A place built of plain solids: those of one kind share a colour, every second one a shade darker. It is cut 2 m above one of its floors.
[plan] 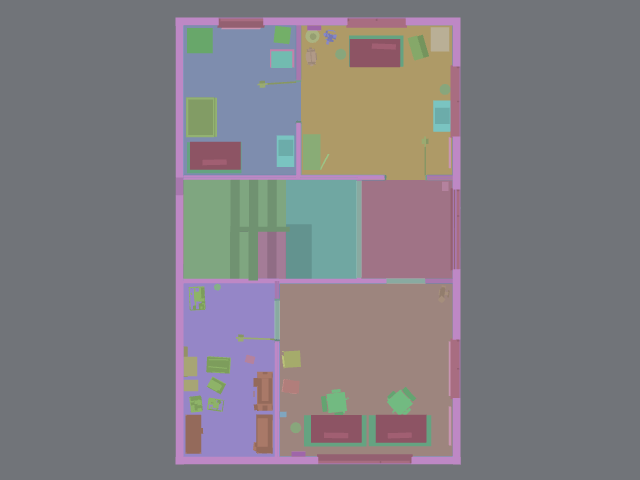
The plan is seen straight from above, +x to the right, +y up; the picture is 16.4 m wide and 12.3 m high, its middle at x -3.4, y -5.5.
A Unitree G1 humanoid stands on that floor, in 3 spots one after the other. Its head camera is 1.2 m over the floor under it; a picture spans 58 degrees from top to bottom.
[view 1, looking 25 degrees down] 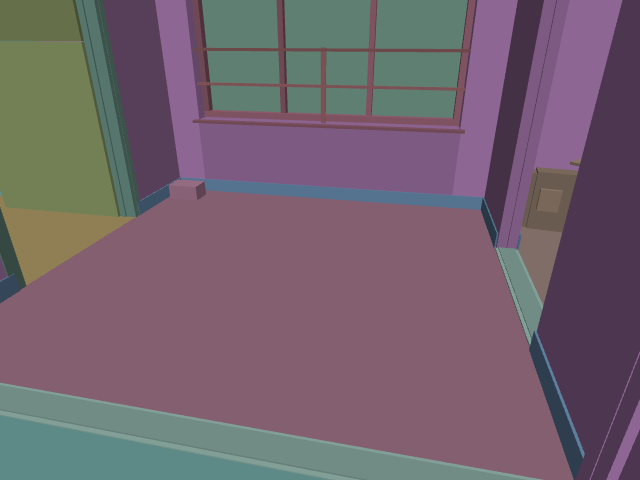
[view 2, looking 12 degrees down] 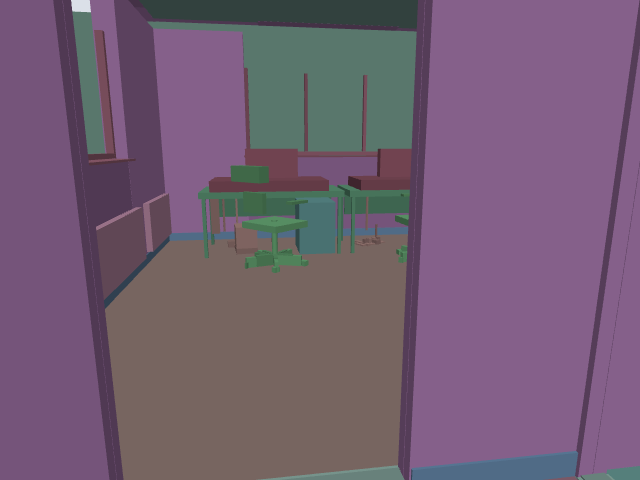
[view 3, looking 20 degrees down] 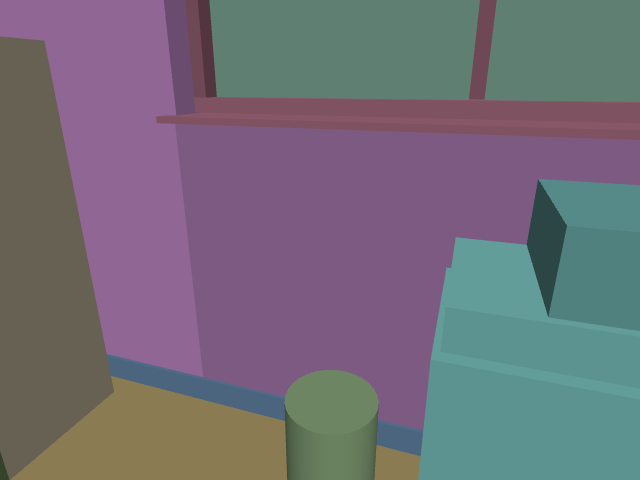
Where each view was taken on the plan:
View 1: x -3.32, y -5.92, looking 12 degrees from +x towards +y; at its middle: raised_floor_gallery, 2.84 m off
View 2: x -1.20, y -5.22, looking -98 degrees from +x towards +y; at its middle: pedestal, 4.99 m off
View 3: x -1.20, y -1.95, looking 19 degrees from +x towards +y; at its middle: wall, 1.35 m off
